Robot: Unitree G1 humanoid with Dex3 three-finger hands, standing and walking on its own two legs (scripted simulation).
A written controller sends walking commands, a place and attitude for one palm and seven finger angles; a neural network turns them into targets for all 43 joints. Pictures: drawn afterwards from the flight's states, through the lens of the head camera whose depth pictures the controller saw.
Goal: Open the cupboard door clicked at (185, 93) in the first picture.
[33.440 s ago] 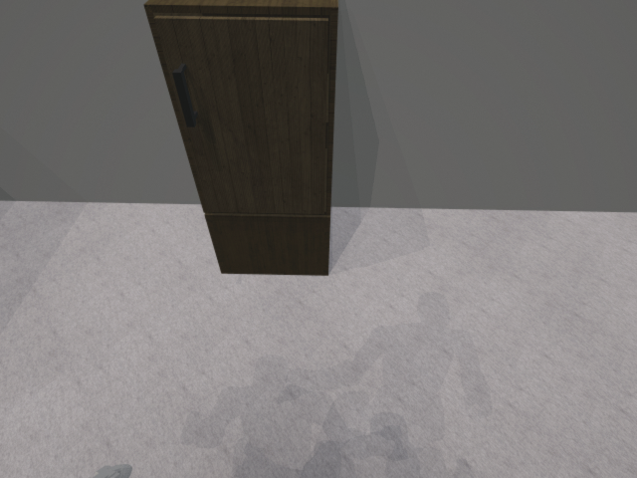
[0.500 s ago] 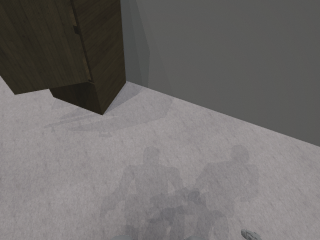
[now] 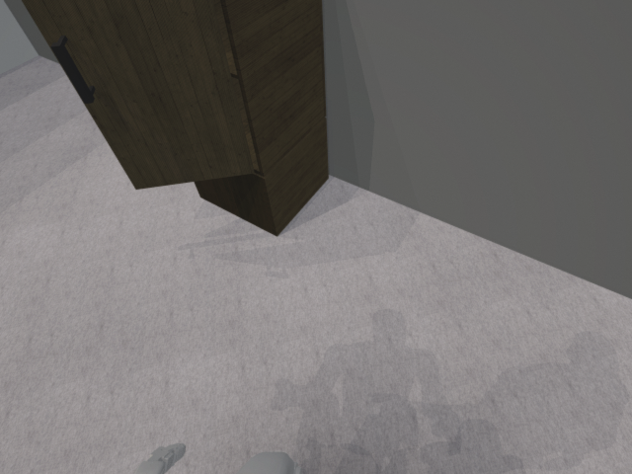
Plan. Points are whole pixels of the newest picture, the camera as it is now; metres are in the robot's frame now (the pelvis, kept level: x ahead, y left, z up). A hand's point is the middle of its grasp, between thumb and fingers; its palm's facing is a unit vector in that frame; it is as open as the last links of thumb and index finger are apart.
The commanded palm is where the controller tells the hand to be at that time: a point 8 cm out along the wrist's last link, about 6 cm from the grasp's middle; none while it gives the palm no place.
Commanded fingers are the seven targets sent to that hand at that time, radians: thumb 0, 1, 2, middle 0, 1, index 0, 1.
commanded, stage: turn to face it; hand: left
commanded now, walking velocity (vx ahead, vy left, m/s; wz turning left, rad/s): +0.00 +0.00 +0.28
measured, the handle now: (76, 70) +0.95 +0.60 +0.02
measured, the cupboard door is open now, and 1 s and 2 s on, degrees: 42 42 42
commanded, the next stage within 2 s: take the last steps up to it in 0.10 s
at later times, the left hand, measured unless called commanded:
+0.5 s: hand out of the picture +0.01 +0.24 -0.16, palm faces +0.22 -0.95 -0.20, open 7.4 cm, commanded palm none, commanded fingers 0.00 0.90 0.90 -0.20 -0.30 -0.20 -0.30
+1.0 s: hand out of the picture +0.08 +0.23 -0.15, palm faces +0.34 -0.92 -0.19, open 7.3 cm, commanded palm none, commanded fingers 0.00 0.90 0.90 -0.20 -0.30 -0.20 -0.30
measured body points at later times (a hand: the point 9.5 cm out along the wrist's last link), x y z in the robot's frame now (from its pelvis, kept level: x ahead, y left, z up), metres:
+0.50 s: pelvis +0.02 +0.04 +0.01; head +0.04 +0.05 +0.46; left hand +0.00 +0.29 -0.15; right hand +0.12 -0.19 -0.13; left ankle -0.02 +0.12 -0.73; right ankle +0.04 -0.10 -0.66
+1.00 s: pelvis +0.15 +0.06 +0.01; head +0.17 +0.07 +0.46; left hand +0.06 +0.28 -0.14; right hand +0.25 -0.16 -0.14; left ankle +0.18 +0.24 -0.68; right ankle +0.14 -0.07 -0.73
